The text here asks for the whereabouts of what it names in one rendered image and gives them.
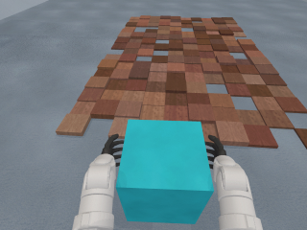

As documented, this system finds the robot left hand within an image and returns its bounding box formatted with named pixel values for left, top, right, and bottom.
left=101, top=133, right=125, bottom=167

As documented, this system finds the robot right hand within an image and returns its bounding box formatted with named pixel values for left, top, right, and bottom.
left=204, top=134, right=226, bottom=169

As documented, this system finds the carton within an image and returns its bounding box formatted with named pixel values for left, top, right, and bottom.
left=115, top=119, right=214, bottom=224

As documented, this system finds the left robot forearm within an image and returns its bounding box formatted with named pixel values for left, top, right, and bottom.
left=72, top=153, right=116, bottom=230

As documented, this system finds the right robot forearm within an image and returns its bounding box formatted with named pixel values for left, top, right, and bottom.
left=213, top=155, right=263, bottom=230

